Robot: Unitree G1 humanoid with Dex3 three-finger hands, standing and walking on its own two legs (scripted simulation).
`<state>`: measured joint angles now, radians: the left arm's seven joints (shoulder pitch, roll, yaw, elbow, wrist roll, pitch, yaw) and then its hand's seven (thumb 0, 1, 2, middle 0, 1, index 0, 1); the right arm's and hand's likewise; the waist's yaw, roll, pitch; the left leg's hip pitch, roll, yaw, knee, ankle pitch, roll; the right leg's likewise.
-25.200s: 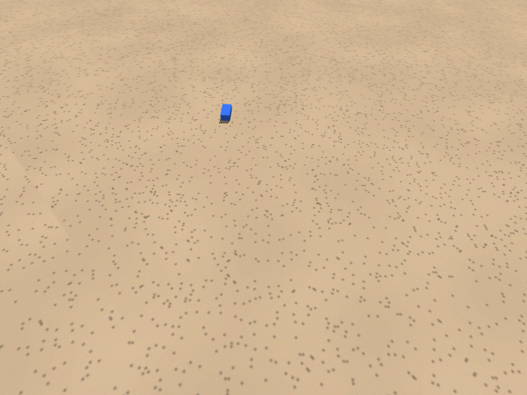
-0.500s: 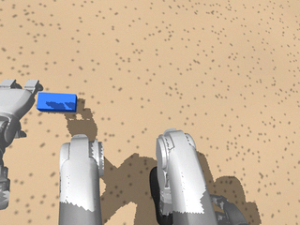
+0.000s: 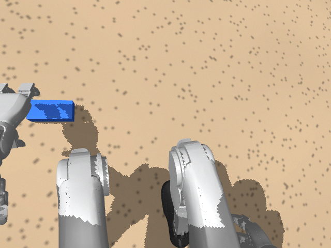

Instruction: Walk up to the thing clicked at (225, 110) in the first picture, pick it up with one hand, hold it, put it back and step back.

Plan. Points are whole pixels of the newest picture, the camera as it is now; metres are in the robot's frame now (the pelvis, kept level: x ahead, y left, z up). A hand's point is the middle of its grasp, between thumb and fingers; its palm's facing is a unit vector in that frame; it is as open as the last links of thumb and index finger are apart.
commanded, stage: approach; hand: left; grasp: from above
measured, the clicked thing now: (52, 111) +0.46 +0.26 -0.30
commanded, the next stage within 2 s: rest palm in 0.76 s
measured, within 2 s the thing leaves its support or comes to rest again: neither
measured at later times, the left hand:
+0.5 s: hand (46, 92) +0.48 +0.24 -0.18, palm faces -0.43 -0.02 -0.90, open 13.7 cm
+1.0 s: hand (35, 112) +0.43 +0.27 -0.20, palm faces -0.42 -0.04 -0.91, open 13.2 cm
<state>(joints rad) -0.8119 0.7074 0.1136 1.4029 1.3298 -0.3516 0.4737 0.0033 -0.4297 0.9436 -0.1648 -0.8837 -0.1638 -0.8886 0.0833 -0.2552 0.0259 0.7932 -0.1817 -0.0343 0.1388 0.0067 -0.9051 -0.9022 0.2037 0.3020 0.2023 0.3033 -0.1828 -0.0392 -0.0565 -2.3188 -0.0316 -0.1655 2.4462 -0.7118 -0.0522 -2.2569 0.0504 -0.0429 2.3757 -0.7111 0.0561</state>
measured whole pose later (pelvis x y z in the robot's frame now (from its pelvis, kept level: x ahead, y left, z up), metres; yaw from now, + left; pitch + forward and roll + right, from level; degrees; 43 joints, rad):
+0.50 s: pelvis +0.00 +0.00 +0.00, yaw -1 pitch +35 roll -8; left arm -1.00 0.68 0.06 1.50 1.29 -0.16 0.48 0.00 -0.44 0.94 -0.12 -1.00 -0.14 -0.98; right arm 0.12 -0.27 0.09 0.76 -0.17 -0.04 0.14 0.01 -0.91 -0.90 0.20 0.30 0.20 0.30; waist -0.29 0.00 -0.03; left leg -2.34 -0.02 -0.17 2.44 -0.72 -0.04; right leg -2.28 0.06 -0.05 2.36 -0.70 0.06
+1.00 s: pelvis -0.01 +0.00 -0.01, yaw -1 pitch +32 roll -8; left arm -0.96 0.72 0.01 1.58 1.38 -0.31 0.59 0.00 -0.38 0.92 -0.15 -1.02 -0.18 -0.99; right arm 0.06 -0.28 0.09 0.77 -0.20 -0.07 0.14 0.01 -0.91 -0.90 0.20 0.30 0.20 0.30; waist -0.25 -0.07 -0.04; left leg -2.35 -0.04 -0.18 2.47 -0.69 -0.05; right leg -2.27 0.05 -0.05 2.39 -0.69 0.05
